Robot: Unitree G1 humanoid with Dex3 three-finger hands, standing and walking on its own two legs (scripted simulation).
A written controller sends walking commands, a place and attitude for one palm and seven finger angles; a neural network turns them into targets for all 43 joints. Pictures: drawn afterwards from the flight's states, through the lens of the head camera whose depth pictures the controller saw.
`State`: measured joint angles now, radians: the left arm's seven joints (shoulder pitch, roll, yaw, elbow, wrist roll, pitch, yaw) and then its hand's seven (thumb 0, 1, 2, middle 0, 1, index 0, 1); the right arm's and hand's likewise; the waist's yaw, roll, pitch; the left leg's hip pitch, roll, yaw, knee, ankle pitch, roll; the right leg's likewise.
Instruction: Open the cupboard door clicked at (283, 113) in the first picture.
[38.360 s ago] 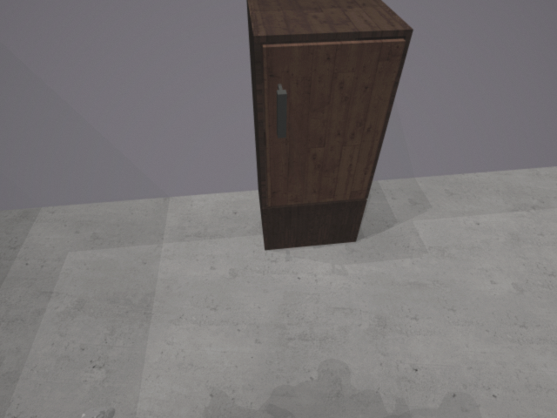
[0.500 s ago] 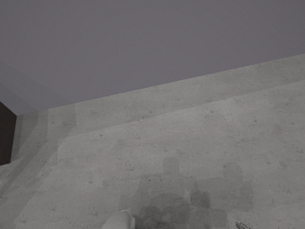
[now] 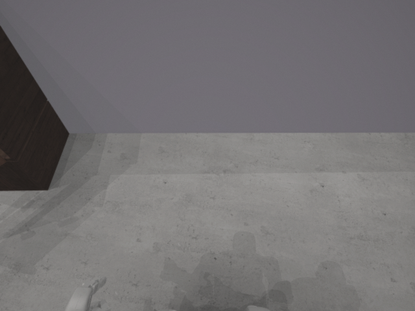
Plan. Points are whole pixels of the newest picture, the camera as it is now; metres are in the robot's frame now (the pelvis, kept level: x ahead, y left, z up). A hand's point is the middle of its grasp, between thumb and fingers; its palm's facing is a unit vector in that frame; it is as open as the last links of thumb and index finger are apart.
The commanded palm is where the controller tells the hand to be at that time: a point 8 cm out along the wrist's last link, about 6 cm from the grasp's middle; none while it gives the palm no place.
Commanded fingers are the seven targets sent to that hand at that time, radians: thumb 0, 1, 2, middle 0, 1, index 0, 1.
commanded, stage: turn to face it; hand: left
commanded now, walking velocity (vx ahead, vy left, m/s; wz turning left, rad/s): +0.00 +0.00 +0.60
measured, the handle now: out of the picture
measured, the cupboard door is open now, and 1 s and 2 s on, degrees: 50 50 50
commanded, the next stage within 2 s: take the last steps up to it in 1.26 s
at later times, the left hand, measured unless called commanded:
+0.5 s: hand out of the picture -0.02 +0.21 -0.20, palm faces +0.34 -0.91 -0.22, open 7.4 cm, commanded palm none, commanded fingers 0.00 0.90 0.90 -0.20 -0.30 -0.20 -0.30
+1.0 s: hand out of the picture +0.05 +0.21 -0.15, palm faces +0.53 -0.80 -0.27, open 7.4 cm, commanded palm none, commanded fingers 0.00 0.90 0.90 -0.20 -0.30 -0.20 -0.30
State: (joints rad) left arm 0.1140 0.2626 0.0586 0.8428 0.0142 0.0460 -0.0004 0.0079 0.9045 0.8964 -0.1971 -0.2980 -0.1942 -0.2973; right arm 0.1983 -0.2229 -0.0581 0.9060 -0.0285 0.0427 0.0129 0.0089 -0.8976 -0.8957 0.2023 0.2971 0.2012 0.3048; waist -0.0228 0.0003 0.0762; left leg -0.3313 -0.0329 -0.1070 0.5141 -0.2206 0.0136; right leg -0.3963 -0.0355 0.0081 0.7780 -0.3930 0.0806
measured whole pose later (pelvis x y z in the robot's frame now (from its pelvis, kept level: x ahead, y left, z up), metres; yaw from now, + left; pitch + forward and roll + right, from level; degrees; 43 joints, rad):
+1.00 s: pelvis +0.05 -0.04 -0.01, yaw +34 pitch +3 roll +0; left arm 0.12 0.23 0.04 0.84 0.01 0.01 0.01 0.01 0.90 0.90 -0.20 -0.30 -0.20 -0.30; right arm 0.24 -0.23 -0.08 0.94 -0.02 0.05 0.01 0.01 -0.90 -0.90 0.20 0.30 0.20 0.30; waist -0.03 0.02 0.06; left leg -0.39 -0.09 -0.16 0.64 -0.33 -0.01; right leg -0.27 0.00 0.01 0.54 -0.33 0.01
